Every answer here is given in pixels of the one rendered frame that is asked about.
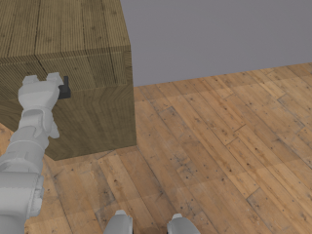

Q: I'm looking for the left robot upper arm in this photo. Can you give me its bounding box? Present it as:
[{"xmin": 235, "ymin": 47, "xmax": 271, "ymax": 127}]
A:
[{"xmin": 0, "ymin": 172, "xmax": 45, "ymax": 234}]

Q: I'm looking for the right robot shin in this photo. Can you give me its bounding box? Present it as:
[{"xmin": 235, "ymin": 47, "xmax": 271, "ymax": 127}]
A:
[{"xmin": 172, "ymin": 214, "xmax": 182, "ymax": 219}]

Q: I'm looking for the robot left thigh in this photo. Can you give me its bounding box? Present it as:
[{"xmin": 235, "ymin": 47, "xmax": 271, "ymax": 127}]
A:
[{"xmin": 103, "ymin": 214, "xmax": 133, "ymax": 234}]

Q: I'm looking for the drawer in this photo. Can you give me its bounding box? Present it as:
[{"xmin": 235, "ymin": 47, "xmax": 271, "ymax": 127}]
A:
[{"xmin": 0, "ymin": 51, "xmax": 126, "ymax": 101}]

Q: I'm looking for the left robot hand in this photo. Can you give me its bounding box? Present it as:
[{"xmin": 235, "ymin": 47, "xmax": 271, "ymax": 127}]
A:
[{"xmin": 18, "ymin": 72, "xmax": 64, "ymax": 138}]

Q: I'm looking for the handle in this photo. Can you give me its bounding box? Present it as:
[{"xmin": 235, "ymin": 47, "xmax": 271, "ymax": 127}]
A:
[{"xmin": 58, "ymin": 75, "xmax": 71, "ymax": 99}]

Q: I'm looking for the left robot forearm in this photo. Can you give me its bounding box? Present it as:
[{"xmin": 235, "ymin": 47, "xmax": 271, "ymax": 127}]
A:
[{"xmin": 0, "ymin": 105, "xmax": 53, "ymax": 176}]

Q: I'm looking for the cabinet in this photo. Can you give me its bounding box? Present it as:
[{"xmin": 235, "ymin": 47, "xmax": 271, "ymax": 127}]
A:
[{"xmin": 0, "ymin": 0, "xmax": 137, "ymax": 161}]

